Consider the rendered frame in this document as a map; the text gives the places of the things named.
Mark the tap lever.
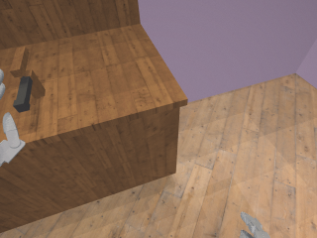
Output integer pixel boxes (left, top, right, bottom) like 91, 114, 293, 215
13, 73, 33, 113

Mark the left robot hand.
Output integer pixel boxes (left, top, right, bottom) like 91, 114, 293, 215
0, 68, 26, 167

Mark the counter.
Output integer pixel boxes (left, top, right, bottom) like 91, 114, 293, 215
0, 0, 188, 233

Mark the right robot hand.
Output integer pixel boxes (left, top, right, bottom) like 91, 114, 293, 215
239, 211, 270, 238

